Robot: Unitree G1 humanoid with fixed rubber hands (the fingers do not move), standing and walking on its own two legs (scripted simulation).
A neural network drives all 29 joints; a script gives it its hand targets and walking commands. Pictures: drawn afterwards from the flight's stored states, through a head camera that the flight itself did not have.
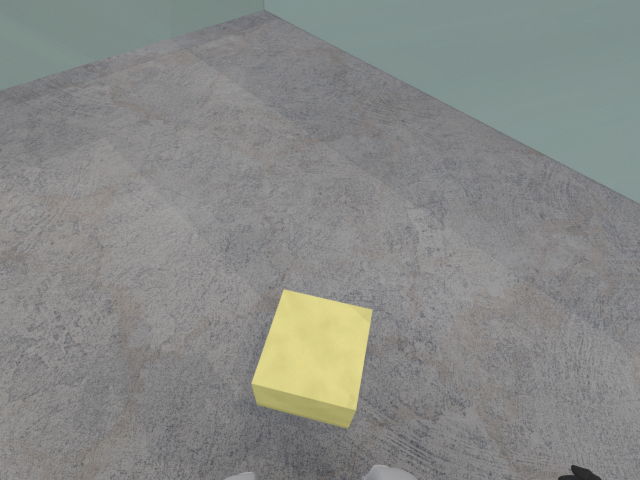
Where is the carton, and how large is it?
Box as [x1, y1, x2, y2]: [251, 289, 372, 428]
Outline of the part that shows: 284,289 251,383 256,402 259,405 347,428 356,407 372,310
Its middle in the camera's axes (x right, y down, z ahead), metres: -0.02 +0.35 +1.15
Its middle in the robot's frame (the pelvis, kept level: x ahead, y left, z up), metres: +0.53 -0.01 -0.65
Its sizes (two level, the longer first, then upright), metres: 0.295 0.278 0.191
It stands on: the floor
